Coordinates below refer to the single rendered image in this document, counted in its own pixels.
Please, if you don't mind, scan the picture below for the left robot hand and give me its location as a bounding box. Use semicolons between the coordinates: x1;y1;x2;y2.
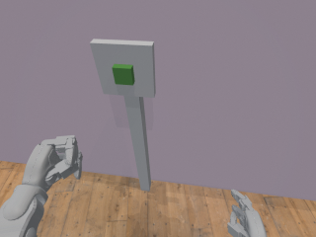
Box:
22;135;83;192

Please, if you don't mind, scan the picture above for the right robot hand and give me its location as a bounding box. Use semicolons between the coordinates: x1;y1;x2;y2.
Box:
227;189;268;237

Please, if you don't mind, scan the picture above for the panel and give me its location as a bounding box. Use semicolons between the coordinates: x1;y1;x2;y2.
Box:
90;39;156;192

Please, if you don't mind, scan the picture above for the button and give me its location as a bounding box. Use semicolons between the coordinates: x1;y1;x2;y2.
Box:
112;64;135;86

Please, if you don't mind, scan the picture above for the robot left forearm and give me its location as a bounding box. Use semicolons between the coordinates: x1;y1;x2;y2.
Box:
0;184;48;237

